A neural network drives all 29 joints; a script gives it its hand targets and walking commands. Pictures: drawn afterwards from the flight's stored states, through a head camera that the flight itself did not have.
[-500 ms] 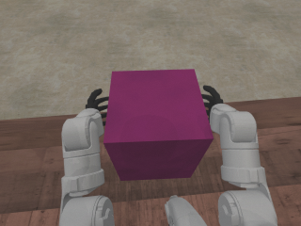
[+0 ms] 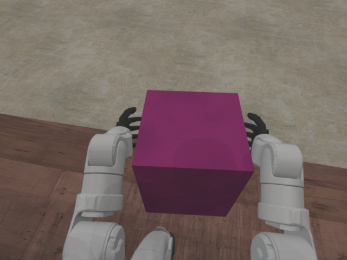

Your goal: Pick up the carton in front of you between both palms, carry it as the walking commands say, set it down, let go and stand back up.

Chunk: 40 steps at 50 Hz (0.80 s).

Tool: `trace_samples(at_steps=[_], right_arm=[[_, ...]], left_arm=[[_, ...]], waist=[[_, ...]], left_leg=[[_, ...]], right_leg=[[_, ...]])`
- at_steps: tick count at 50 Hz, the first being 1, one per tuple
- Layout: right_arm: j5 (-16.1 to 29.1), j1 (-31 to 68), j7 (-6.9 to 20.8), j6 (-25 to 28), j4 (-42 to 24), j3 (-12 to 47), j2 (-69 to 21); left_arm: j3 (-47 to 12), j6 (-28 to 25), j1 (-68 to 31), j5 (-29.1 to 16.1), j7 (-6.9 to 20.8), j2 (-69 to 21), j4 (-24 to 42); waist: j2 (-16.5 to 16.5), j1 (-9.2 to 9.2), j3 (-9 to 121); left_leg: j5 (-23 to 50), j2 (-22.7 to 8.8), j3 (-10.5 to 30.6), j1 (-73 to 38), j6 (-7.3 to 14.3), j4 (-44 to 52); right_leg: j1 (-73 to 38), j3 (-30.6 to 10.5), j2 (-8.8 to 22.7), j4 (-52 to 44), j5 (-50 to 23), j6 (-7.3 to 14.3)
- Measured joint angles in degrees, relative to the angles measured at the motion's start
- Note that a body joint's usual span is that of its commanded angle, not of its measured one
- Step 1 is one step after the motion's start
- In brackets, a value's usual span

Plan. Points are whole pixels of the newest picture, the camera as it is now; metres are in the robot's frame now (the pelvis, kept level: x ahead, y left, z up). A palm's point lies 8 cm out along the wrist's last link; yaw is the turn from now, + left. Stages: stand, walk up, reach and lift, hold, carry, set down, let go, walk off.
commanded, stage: carry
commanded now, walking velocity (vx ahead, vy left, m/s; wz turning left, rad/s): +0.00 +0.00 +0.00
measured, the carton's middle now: (188, 157) +0.35 +0.03 +0.01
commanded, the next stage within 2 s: none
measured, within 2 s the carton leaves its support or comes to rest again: neither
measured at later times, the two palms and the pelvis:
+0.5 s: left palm (168, 84) +0.74 +0.14 -0.10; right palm (243, 84) +0.75 -0.15 -0.09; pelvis +0.40 -0.01 -0.22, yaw +1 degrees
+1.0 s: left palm (185, 66) +1.17 +0.11 -0.34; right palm (234, 75) +1.14 -0.19 -0.35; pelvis +0.82 +0.00 -0.43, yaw +1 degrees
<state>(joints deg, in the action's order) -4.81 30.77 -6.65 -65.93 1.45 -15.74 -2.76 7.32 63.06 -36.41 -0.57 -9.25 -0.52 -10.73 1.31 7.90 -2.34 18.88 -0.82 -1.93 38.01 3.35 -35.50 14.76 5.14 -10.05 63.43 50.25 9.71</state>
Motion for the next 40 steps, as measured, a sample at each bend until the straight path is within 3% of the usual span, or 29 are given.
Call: trace_samples(at_steps=[2, 3, 5, 7, 9, 11, 14, 16, 18, 21, 23, 24, 26, 27, 28, 30, 33, 35, 37, 40], right_arm=[[0.16, -1.12, -0.01, 0.93, -1.18, 0.75, -0.09], [-0.23, -0.94, -0.06, 1.39, -0.83, 1.67, -0.56], [-0.93, 0.0, -0.46, 2.98, 0.31, 3.43, -1.04], [0.14, 0.06, -0.91, 3.54, 2.09, 4.9, 0.07], [2.2, 0.13, -1.36, 3.57, 2.93, 5.45, 1.31], [4.48, 0.35, -2.09, 4.58, 4.44, 6.33, 2.32], [6.64, 0.8, -3.28, 5.52, 6.03, 7.45, 2.7], [7.55, 1.46, -3.53, 6.08, 6.3, 8.05, 2.78], [7.96, 2.19, -3.56, 6.61, 6.1, 8.56, 2.79], [8.06, 3.1, -3.47, 6.95, 5.74, 8.56, 2.33], [7.63, 3.22, -2.82, 6.63, 6.0, 7.75, 2.5], [7.12, 2.66, -2.33, 6.4, 6.01, 7.25, 2.79], [6.15, 2.38, -0.93, 5.89, 6.7, 6.04, 3.39], [5.16, 2.61, -0.7, 5.54, 7.38, 5.62, 2.99], [4.07, 3.14, -0.51, 5.03, 8.16, 5.21, 2.37], [1.88, 2.28, -0.33, 4.2, 9.04, 4.28, 0.89], [0.06, -0.78, -0.22, 2.93, 8.54, 3.7, -0.22], [-0.14, -2.2, -0.2, 2.79, 7.74, 3.31, -0.22], [0.08, -2.71, -0.19, 3.04, 6.83, 3.27, 0.23], [0.51, -3.57, -0.19, 3.68, 4.49, 4.05, 1.06]], left_arm=[[-0.03, -0.79, 0.92, -0.06, 0.01, -0.14, 1.21], [0.48, -0.71, 1.75, -0.41, 0.14, 0.43, 2.29], [1.75, -1.56, 1.86, -0.77, 0.96, 1.54, 2.78], [2.99, -1.85, 3.19, 0.9, 1.41, 0.19, 3.27], [4.02, -1.41, 3.5, 2.77, 1.76, -1.24, 3.9], [5.28, -1.58, 4.0, 4.15, 2.02, -2.27, 4.45], [6.58, -1.94, 6.28, 5.62, 1.96, -3.66, 6.58], [6.83, -2.02, 7.69, 5.81, 1.98, -3.85, 8.92], [6.92, -2.11, 8.5, 5.85, 1.99, -3.81, 11.1], [6.46, -1.91, 9.53, 5.8, 1.99, -3.29, 13.69], [5.43, -1.59, 8.97, 6.2, 1.98, -3.06, 12.96], [4.46, -1.26, 8.27, 6.39, 1.79, -3.03, 11.78], [3.09, -0.75, 6.46, 6.2, 1.25, -2.68, 8.93], [2.6, -0.32, 5.76, 5.49, 1.0, -1.92, 7.57], [2.43, 0.02, 5.21, 4.56, 0.95, -0.98, 6.23], [1.67, -0.06, 5.04, 2.6, 0.9, 0.44, 2.84], [0.45, -0.37, 4.99, 0.75, 0.78, 1.18, -1.65], [-0.47, -1.08, 4.69, 0.13, 0.61, 1.18, -3.44], [-1.01, -2.09, 4.21, -0.07, 0.52, 1.01, -4.15], [-1.05, -3.37, 3.53, -0.05, 0.51, 0.56, -3.67]], waist=[[1.43, -1.4, 0.24], [1.64, -3.17, 0.52], [-0.85, -8.02, 0.11], [0.21, -10.65, 0.0], [1.35, -13.56, -0.1], [0.35, -15.22, -0.92], [-0.45, -16.14, -2.01], [-0.38, -16.61, -2.3], [-1.07, -16.65, -2.06], [-3.07, -15.71, -0.32], [-3.97, -13.08, 1.12], [-4.7, -10.84, 1.84], [-4.51, -6.58, 3.63], [-4.69, -5.04, 4.22], [-4.41, -3.7, 4.32], [-3.0, -2.61, 4.08], [-2.39, -2.02, 3.5], [-2.03, -1.51, 3.11], [-1.12, -1.45, 2.77], [0.43, -2.36, 2.93]], left_leg=[[5.28, 0.77, -2.38, -5.1, 0.91, 5.63], [5.55, 1.38, -3.62, -8.48, 2.21, 6.08], [-9.07, 4.28, -5.42, -9.21, 3.2, -0.59], [-25.84, 6.0, -3.88, -11.41, 4.5, -4.23], [-39.09, 7.0, -2.45, -12.89, 5.37, -6.01], [-42.47, 7.7, -3.54, -12.0, 6.01, -11.28], [-48.57, 7.97, -4.19, -13.29, 6.06, -16.47], [-53.6, 7.64, -3.4, -14.19, 5.61, -20.54], [-59.32, 7.44, -2.44, -15.51, 5.18, -25.18], [-68.64, 7.75, -1.69, -19.14, 4.4, -31.54], [-63.76, 7.03, -3.02, -20.13, 4.07, -41.11], [-57.64, 6.21, -4.48, -18.21, 4.27, -51.07], [-56.8, 5.75, -2.76, -11.15, 0.89, -67.89], [-54.39, 5.97, -1.12, -7.18, 0.29, -69.96], [-51.08, 5.31, 0.46, -3.57, -0.01, -68.17], [-44.56, 2.89, 3.82, 1.46, -0.91, -56.57], [-36.3, -0.11, 5.07, 6.56, -1.03, -42.98], [-23.25, -1.56, 4.54, 8.48, -0.96, -33.58], [-9.03, -1.62, 3.67, 7.74, -0.97, -20.57], [1.39, -0.16, 0.41, 2.38, -0.69, -3.44]], right_leg=[[-0.84, 1.94, -0.08, 9.09, 0.92, -0.79], [0.21, 3.23, 0.86, 17.63, -5.09, -2.39], [5.16, 1.08, 2.98, 35.18, -9.72, -6.7], [11.15, -3.24, 2.9, 39.11, -13.0, -7.97], [17.71, -5.02, 5.4, 31.86, -16.88, -7.85], [22.89, -7.71, 8.03, 19.83, -22.56, -7.56], [28.09, -9.24, 10.0, 9.02, -31.28, -7.24], [29.95, -8.68, 10.45, 3.26, -43.56, -6.8], [29.13, -7.59, 10.33, -6.45, -56.02, -7.07], [23.29, -4.41, 9.56, -23.47, -66.97, -7.98], [17.07, -1.04, 8.43, -28.58, -72.46, -7.32], [12.46, -0.22, 7.92, -29.77, -67.86, -5.44], [8.17, -0.53, 5.94, -25.64, -42.77, -2.37], [6.88, -1.21, 5.14, -24.09, -33.0, -1.91], [6.97, -1.22, 4.49, -21.8, -32.53, -1.87], [7.21, -0.08, 2.84, -15.04, -25.5, -0.92], [4.98, 0.49, 2.19, -10.67, -17.33, -0.72], [3.82, -0.18, 2.13, -8.12, -13.15, -0.81], [2.82, -1.12, 2.22, -4.71, -8.28, -0.74], [0.31, -1.8, 2.18, 1.4, 0.03, -1.16]])
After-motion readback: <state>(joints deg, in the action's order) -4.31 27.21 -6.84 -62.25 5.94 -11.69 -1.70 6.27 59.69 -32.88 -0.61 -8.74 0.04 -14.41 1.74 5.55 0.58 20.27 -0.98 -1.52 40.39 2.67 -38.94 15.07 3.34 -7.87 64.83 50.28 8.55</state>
